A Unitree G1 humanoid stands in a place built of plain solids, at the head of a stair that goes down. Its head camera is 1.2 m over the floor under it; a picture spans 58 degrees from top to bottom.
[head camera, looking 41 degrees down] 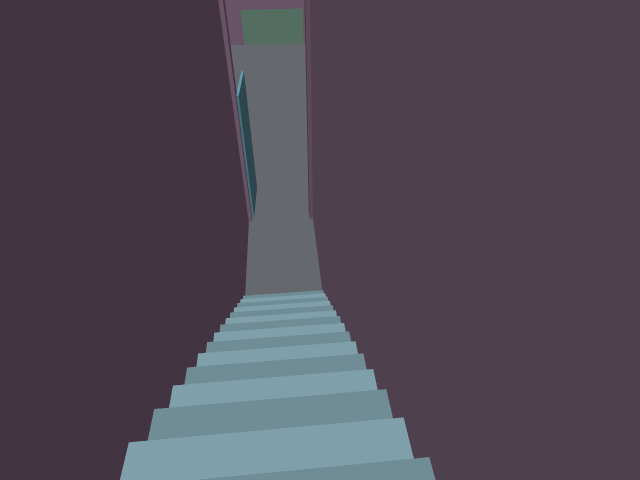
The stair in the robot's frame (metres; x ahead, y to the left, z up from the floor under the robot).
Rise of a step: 0.20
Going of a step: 0.23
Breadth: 1.02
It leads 5 degrees to the left of straight ahead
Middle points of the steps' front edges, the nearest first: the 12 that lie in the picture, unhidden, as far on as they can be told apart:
0.76 0.19 -0.39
0.98 0.21 -0.58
1.21 0.23 -0.78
1.44 0.25 -0.97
1.67 0.27 -1.17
1.90 0.29 -1.36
2.12 0.32 -1.56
2.35 0.34 -1.75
2.58 0.36 -1.95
2.81 0.38 -2.14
3.03 0.40 -2.34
3.26 0.42 -2.53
